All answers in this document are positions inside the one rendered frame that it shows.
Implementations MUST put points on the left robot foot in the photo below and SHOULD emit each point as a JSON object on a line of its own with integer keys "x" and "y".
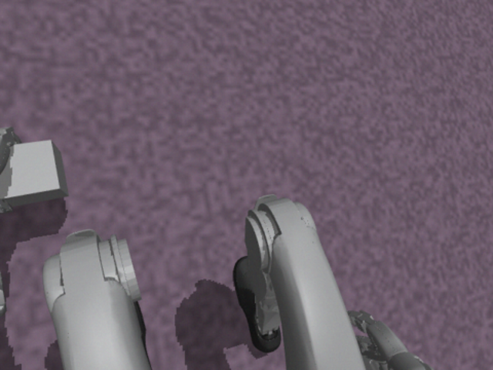
{"x": 142, "y": 326}

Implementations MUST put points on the right robot foot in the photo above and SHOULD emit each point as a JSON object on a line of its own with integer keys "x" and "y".
{"x": 246, "y": 297}

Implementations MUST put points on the carton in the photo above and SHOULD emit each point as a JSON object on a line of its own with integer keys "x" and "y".
{"x": 34, "y": 172}

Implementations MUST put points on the right robot hand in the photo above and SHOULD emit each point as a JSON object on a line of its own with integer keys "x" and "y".
{"x": 381, "y": 344}

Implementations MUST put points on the right robot arm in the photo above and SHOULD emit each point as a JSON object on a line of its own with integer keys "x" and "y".
{"x": 407, "y": 361}

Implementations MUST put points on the left robot hand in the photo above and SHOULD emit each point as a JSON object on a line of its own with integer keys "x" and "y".
{"x": 7, "y": 139}

